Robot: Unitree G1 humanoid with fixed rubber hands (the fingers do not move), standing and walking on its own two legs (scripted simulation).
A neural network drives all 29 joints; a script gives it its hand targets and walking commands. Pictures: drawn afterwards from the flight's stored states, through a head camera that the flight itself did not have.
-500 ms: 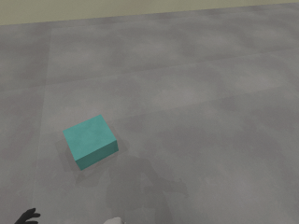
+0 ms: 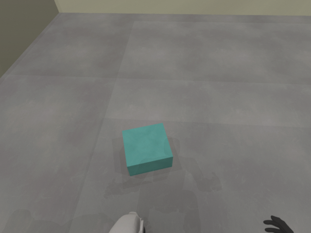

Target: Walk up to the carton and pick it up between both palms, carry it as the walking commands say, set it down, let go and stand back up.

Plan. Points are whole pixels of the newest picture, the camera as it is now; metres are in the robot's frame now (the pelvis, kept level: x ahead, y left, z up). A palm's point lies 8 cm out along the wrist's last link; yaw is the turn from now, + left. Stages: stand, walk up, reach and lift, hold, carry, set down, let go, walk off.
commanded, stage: walk up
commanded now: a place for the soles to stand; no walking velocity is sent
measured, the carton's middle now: (146, 148) +0.68 +0.14 -0.66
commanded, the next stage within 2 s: none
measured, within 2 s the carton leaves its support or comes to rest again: neither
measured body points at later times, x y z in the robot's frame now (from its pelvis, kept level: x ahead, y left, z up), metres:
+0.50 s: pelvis +0.11 +0.06 -0.01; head +0.11 +0.05 +0.44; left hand +0.13 +0.41 -0.09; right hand +0.26 -0.27 -0.10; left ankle +0.19 +0.18 -0.70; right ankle +0.14 -0.11 -0.70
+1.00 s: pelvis +0.16 +0.08 -0.02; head +0.19 +0.09 +0.43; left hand +0.26 +0.39 -0.13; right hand +0.28 -0.24 -0.11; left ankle +0.20 +0.18 -0.70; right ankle +0.23 -0.05 -0.70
